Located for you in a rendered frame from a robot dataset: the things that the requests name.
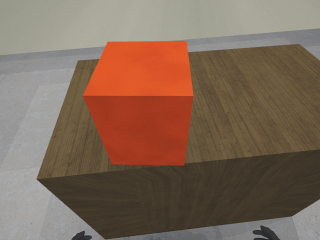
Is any carton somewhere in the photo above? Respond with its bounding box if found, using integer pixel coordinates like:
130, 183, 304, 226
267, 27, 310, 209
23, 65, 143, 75
83, 41, 194, 166

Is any right robot hand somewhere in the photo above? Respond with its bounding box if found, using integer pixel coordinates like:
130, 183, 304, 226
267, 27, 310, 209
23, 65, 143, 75
252, 225, 280, 240

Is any pedestal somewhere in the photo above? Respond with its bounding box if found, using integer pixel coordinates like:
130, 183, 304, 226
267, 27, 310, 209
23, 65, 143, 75
36, 44, 320, 240

